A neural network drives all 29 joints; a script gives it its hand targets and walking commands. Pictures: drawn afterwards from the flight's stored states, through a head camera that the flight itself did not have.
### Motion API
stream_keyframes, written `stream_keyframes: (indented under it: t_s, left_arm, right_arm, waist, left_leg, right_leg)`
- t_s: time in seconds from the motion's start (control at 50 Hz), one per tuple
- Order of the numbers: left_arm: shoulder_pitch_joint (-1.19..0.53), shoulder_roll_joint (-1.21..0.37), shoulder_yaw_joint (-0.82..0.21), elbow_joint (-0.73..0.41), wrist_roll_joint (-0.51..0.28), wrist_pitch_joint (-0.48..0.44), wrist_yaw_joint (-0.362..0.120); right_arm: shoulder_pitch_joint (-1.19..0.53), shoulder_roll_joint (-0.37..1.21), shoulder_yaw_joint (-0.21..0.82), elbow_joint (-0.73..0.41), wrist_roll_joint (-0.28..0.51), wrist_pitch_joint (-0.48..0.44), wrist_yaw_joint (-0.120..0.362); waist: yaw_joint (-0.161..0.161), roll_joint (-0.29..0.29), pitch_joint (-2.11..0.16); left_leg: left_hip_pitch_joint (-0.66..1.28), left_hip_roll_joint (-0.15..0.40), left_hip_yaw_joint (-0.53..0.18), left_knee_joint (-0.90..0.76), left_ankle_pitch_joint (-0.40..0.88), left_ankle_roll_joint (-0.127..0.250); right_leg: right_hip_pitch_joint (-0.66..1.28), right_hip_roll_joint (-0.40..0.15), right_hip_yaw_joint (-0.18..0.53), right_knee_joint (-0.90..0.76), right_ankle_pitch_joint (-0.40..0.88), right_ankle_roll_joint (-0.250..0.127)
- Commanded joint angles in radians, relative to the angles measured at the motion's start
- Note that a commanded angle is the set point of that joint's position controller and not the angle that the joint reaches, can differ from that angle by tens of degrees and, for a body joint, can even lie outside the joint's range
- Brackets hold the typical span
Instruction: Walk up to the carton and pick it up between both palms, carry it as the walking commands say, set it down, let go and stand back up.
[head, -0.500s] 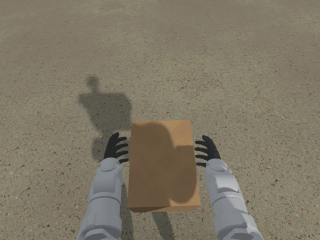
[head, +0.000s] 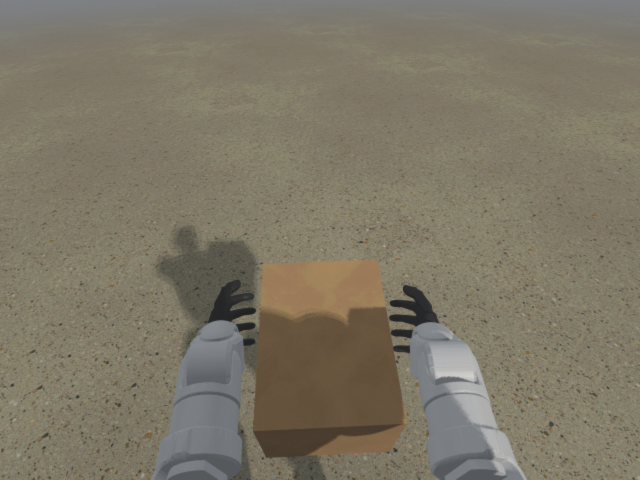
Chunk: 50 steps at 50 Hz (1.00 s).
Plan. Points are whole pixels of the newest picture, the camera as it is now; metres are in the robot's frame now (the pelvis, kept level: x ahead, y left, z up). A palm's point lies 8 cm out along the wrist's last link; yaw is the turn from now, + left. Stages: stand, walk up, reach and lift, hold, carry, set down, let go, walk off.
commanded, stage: reach and lift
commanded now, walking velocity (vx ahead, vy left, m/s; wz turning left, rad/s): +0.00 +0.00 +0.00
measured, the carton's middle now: (324, 354) +0.34 +0.02 -0.03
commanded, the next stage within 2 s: hold in 1.04 s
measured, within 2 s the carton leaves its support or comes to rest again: neither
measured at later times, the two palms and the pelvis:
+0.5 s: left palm (232, 329) +0.31 +0.14 +0.07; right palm (438, 338) +0.30 -0.13 +0.06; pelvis +0.00 +0.00 +0.00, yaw +0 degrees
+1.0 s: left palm (223, 335) +0.30 +0.15 +0.06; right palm (433, 342) +0.29 -0.13 +0.06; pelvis +0.01 +0.01 +0.00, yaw +0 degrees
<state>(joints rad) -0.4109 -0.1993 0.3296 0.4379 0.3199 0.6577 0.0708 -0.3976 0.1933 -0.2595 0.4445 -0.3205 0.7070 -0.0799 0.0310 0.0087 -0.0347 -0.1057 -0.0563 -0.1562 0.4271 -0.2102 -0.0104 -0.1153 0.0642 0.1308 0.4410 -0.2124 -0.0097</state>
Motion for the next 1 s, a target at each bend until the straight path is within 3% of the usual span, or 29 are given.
stream_keyframes:
  t_s: [0.0, 0.3, 0.46, 0.68, 0.98]
  left_arm:
    - [-0.456, -1.035, -0.489, 0.123, -0.245, 0.040, -0.290]
    - [-0.534, -1.001, -0.429, 0.138, -0.226, 0.042, -0.289]
    - [-0.482, -1.003, -0.444, 0.108, -0.224, 0.044, -0.283]
    - [-0.395, -1.028, -0.512, 0.032, -0.253, 0.059, -0.285]
    - [-0.320, -1.030, -0.559, -0.043, -0.276, 0.077, -0.289]
  right_arm:
    - [-0.643, 0.974, 0.491, -0.031, 0.282, -0.053, 0.289]
    - [-0.694, 0.955, 0.418, 0.004, 0.260, -0.034, 0.292]
    - [-0.648, 0.953, 0.443, -0.032, 0.272, -0.024, 0.292]
    - [-0.550, 0.945, 0.492, -0.107, 0.291, -0.010, 0.294]
    - [-0.473, 0.944, 0.535, -0.173, 0.316, 0.011, 0.304]
  waist:
    - [-0.009, -0.002, -0.166]
    - [-0.043, -0.017, -0.150]
    - [-0.031, -0.018, -0.169]
    - [-0.044, -0.006, -0.183]
    - [-0.043, 0.003, -0.160]
  left_leg:
    - [0.028, -0.011, 0.060, -0.085, 0.059, 0.013]
    - [0.034, -0.011, 0.065, -0.088, 0.010, 0.015]
    - [0.055, -0.010, 0.064, -0.095, 0.074, 0.014]
    - [0.086, -0.005, 0.053, -0.096, 0.153, 0.007]
    - [0.076, -0.006, 0.047, -0.107, 0.156, 0.009]
  right_leg:
    - [0.065, -0.001, -0.046, -0.084, 0.042, 0.025]
    - [0.082, -0.012, -0.048, -0.089, 0.025, 0.025]
    - [0.109, -0.012, -0.041, -0.097, 0.099, 0.031]
    - [0.125, -0.003, -0.039, -0.101, 0.167, 0.025]
    - [0.130, 0.004, -0.041, -0.107, 0.165, 0.017]
